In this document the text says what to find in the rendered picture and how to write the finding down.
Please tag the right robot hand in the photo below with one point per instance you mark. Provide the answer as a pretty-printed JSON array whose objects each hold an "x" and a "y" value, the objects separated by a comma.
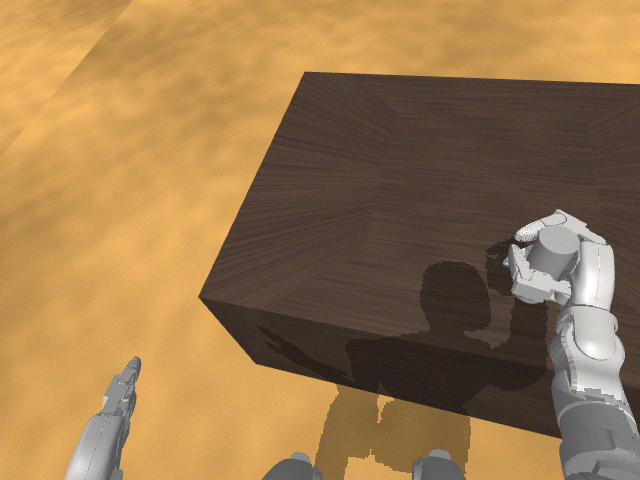
[{"x": 588, "y": 279}]

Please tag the left robot hand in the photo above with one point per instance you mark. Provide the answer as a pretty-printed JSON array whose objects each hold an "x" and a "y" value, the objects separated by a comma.
[{"x": 98, "y": 452}]

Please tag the right robot arm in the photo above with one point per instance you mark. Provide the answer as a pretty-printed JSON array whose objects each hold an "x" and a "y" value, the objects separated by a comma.
[{"x": 600, "y": 440}]

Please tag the can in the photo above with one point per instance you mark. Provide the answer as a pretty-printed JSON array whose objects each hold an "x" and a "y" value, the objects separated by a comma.
[{"x": 552, "y": 251}]

